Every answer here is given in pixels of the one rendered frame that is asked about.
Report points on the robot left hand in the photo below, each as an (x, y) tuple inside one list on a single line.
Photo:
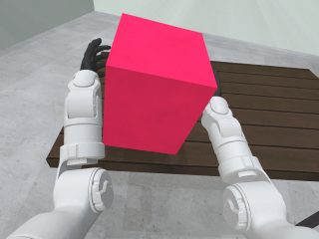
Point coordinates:
[(91, 58)]

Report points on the table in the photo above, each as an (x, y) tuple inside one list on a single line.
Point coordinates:
[(278, 111)]

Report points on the robot right hand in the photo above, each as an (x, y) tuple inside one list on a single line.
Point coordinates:
[(218, 91)]

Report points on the left robot upper arm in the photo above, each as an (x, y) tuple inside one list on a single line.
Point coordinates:
[(80, 196)]

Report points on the right robot upper arm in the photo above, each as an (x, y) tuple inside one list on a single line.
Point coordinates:
[(256, 209)]

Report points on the right robot forearm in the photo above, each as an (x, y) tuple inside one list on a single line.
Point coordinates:
[(235, 159)]

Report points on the carton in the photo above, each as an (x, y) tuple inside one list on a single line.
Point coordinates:
[(158, 81)]

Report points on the left robot forearm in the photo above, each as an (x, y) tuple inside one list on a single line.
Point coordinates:
[(83, 122)]

